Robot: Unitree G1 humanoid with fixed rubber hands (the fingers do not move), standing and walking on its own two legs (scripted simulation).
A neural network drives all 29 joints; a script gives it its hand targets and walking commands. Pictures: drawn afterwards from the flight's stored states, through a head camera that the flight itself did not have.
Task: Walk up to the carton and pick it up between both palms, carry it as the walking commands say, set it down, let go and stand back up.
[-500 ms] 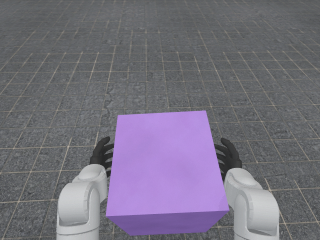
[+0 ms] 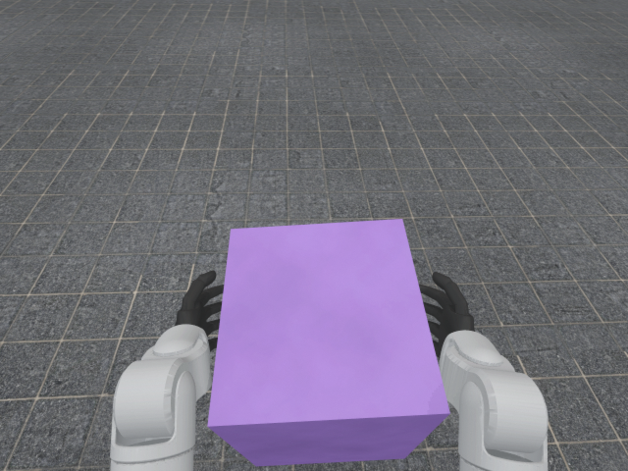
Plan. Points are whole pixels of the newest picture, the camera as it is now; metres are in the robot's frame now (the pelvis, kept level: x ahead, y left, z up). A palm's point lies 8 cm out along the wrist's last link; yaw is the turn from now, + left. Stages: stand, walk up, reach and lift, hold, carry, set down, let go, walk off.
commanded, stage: carry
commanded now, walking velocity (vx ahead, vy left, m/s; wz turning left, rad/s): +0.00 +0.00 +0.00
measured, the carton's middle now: (323, 351) +0.28 +0.00 +0.03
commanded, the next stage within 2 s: none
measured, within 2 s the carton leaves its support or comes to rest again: neither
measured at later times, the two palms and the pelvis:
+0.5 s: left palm (193, 341) +0.26 +0.15 +0.08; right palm (450, 343) +0.26 -0.14 +0.09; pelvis +0.00 +0.00 +0.00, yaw +0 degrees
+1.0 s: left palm (195, 345) +0.26 +0.15 +0.07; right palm (447, 347) +0.27 -0.14 +0.08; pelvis +0.00 +0.00 +0.00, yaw +0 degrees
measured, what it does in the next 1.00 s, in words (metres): stands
